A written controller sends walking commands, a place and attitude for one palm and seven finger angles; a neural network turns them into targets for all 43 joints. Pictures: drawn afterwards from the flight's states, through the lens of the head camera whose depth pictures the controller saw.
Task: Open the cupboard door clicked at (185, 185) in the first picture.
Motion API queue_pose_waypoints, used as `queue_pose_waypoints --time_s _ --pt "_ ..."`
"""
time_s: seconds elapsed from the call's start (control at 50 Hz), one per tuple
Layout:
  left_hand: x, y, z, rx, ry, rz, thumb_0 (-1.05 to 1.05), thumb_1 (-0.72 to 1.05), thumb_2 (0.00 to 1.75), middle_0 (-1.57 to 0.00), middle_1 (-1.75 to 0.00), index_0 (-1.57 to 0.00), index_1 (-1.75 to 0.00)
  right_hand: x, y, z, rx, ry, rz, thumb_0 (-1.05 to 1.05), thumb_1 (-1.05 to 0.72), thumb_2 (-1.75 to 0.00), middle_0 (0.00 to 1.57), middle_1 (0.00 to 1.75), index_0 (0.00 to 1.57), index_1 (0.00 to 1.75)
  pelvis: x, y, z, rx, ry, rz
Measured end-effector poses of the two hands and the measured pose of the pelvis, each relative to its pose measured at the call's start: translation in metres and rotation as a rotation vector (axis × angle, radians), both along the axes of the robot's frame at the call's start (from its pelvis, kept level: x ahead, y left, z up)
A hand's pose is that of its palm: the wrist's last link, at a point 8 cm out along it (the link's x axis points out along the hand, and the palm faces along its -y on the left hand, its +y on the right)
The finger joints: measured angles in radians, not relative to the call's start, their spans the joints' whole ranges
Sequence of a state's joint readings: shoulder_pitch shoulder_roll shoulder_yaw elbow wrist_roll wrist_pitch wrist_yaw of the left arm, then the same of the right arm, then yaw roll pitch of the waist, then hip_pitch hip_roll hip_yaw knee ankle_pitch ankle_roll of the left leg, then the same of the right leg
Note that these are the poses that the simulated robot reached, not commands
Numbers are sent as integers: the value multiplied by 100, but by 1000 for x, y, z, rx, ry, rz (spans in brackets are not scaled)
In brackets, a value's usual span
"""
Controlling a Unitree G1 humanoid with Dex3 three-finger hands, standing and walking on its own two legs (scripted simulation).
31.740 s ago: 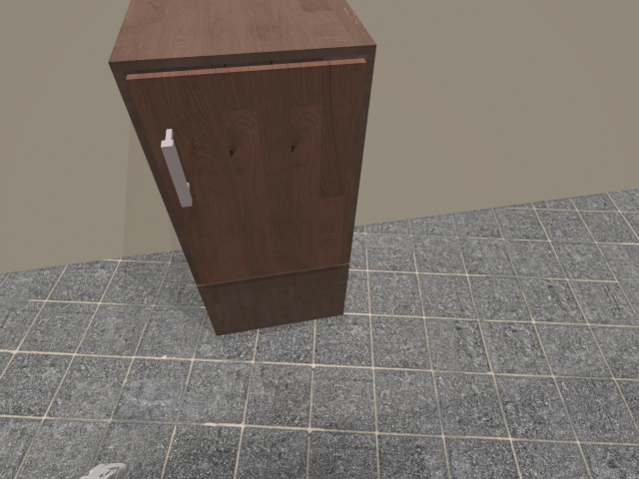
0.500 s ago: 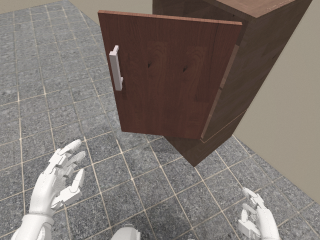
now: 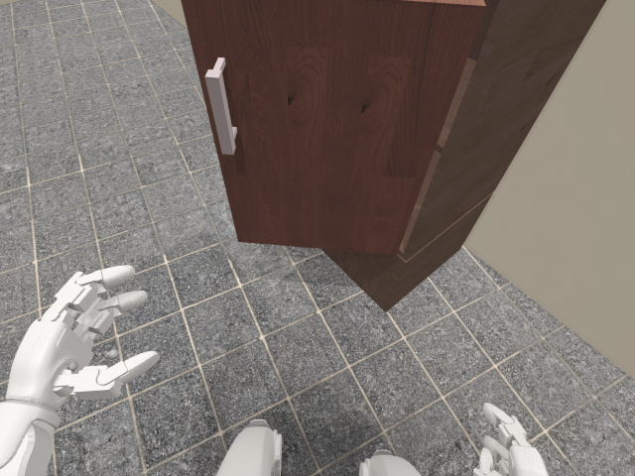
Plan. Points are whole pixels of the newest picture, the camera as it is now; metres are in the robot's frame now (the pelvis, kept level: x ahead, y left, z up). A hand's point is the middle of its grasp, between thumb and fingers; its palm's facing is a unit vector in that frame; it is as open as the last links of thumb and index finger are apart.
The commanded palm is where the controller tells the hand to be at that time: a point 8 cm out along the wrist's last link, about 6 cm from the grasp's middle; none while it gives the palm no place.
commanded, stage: raise the hand with hooked fingers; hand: left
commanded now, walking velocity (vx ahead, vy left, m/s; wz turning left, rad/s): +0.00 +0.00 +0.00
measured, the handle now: (224, 108) +0.64 +0.19 +0.08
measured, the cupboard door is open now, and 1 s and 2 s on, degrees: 45 45 45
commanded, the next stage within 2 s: move the hooked fingers beside the handle in 1.30 s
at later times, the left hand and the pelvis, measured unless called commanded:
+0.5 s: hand (73, 323) +0.26 +0.28 +0.07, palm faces -0.02 -1.00 -0.05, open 13.6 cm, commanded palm +0.24 +0.33 +0.08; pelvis +0.01 +0.03 +0.02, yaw +1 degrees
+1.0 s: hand (75, 291) +0.29 +0.29 +0.09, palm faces -0.04 -1.00 -0.03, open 14.0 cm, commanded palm +0.27 +0.34 +0.09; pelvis +0.01 +0.01 +0.02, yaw +0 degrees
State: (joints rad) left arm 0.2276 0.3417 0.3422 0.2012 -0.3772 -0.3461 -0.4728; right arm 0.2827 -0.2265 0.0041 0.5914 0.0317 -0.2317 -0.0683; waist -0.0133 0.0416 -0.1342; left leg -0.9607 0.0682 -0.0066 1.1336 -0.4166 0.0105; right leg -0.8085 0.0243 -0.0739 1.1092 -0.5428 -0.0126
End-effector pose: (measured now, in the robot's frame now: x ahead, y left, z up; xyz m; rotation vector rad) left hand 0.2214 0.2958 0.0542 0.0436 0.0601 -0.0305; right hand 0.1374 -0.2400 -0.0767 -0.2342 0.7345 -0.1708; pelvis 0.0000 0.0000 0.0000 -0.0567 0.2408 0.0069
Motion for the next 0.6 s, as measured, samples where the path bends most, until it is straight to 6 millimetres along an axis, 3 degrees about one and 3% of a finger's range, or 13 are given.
queue_pose_waypoints --time_s 0.18,0.44,0.6 --pt "3 17 -2 -1 -14 1 0 -4 50 -26 -91 -27 -91 5 0 12 -56 5 15 1 -90 -90 21 30 20 30 4 15 3 -7 3 5" --pt "18 39 17 7 -26 9 -1 -35 37 -29 -110 -29 -111 39 32 37 -38 -83 96 1 -90 -90 21 30 20 30 6 26 14 -17 -25 19" --pt "30 48 26 3 -25 13 -1 -46 32 -30 -118 -30 -118 38 36 38 -30 -61 106 1 -90 -90 21 30 20 30 7 26 19 -15 -35 21"
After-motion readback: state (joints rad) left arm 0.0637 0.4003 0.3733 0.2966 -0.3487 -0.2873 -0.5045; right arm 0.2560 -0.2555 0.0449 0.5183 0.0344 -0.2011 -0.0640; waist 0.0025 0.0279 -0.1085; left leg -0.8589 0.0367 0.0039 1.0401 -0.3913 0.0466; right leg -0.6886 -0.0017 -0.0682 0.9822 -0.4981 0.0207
